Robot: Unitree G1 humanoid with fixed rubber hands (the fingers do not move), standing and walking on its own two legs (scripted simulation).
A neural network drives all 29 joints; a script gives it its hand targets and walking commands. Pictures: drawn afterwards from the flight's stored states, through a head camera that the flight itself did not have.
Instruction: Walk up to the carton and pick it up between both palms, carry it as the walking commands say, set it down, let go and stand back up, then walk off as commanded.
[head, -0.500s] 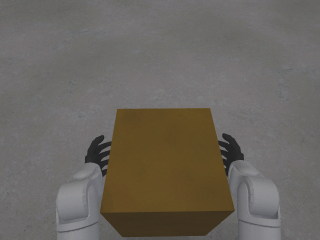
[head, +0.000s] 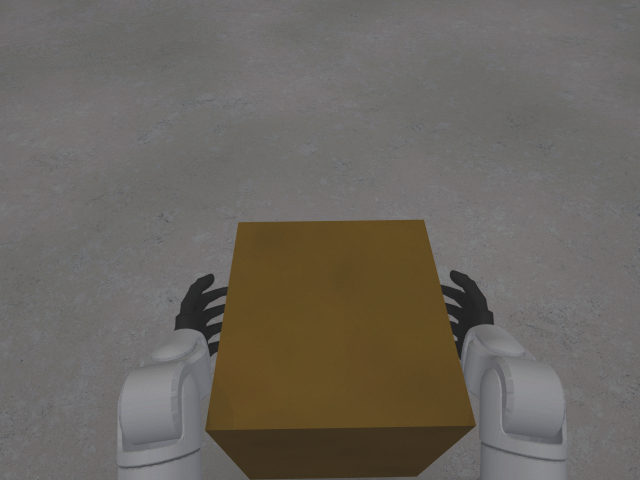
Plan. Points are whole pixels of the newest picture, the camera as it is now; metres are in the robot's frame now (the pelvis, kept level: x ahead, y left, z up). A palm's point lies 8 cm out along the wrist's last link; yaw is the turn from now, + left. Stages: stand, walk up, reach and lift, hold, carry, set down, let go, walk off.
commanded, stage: carry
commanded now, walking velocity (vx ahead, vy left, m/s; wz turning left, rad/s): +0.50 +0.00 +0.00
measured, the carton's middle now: (332, 356) +0.27 +0.01 +0.00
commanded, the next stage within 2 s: none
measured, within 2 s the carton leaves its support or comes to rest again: neither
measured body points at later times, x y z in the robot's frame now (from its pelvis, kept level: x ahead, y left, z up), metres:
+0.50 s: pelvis +0.33 +0.04 +0.00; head +0.36 +0.05 +0.45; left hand +0.62 +0.18 +0.06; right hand +0.59 -0.14 +0.06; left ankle +0.36 +0.11 -0.74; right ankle +0.25 -0.09 -0.66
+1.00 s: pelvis +0.66 -0.02 +0.01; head +0.68 -0.03 +0.46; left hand +0.92 +0.14 +0.07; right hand +0.93 -0.18 +0.07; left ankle +0.63 +0.11 -0.67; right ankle +0.65 -0.10 -0.74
